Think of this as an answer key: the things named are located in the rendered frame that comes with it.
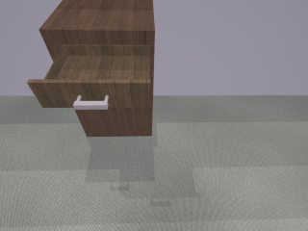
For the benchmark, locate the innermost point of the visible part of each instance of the handle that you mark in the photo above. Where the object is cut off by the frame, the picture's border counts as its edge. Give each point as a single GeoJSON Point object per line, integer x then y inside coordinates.
{"type": "Point", "coordinates": [91, 105]}

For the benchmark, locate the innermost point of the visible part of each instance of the cabinet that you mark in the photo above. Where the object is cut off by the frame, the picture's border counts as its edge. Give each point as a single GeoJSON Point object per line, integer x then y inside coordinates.
{"type": "Point", "coordinates": [106, 22]}

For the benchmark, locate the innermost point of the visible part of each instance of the drawer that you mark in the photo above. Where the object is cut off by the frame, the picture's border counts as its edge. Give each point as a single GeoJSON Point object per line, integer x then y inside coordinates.
{"type": "Point", "coordinates": [93, 71]}

